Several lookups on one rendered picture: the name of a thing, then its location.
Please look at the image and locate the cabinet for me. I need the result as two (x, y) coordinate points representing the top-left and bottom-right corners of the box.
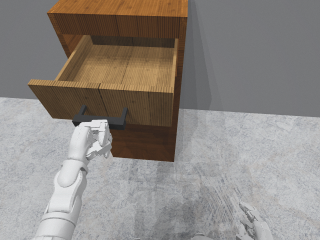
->
(47, 0), (188, 162)

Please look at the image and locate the left robot hand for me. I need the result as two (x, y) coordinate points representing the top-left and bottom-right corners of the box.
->
(67, 119), (113, 166)

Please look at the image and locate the left robot forearm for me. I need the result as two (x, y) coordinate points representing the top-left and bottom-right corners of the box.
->
(30, 159), (89, 240)

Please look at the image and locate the drawer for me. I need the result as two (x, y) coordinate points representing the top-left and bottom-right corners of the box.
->
(27, 35), (178, 127)

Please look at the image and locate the right robot hand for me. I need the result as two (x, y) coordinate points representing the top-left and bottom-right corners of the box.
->
(236, 201), (275, 240)

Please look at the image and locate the handle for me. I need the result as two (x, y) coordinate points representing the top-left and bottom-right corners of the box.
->
(72, 105), (128, 130)

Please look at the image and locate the robot right shin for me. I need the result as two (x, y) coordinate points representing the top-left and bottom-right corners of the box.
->
(194, 233), (205, 237)

